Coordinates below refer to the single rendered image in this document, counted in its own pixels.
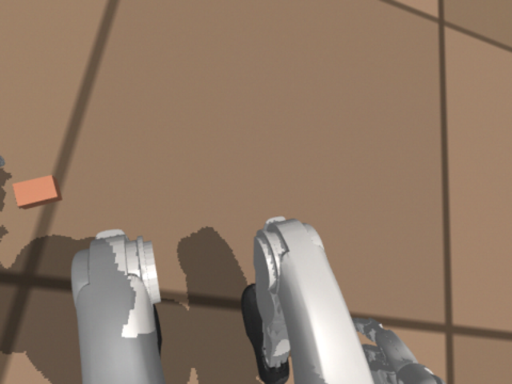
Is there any right robot foot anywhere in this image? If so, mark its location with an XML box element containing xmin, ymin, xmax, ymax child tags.
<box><xmin>241</xmin><ymin>284</ymin><xmax>290</xmax><ymax>384</ymax></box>

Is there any small box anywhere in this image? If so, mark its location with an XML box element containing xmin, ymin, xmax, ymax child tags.
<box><xmin>12</xmin><ymin>175</ymin><xmax>62</xmax><ymax>210</ymax></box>

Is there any right robot arm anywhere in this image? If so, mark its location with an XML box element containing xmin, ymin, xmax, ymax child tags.
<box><xmin>396</xmin><ymin>363</ymin><xmax>446</xmax><ymax>384</ymax></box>

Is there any right robot hand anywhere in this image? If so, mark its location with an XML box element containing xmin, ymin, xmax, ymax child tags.
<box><xmin>352</xmin><ymin>318</ymin><xmax>418</xmax><ymax>384</ymax></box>

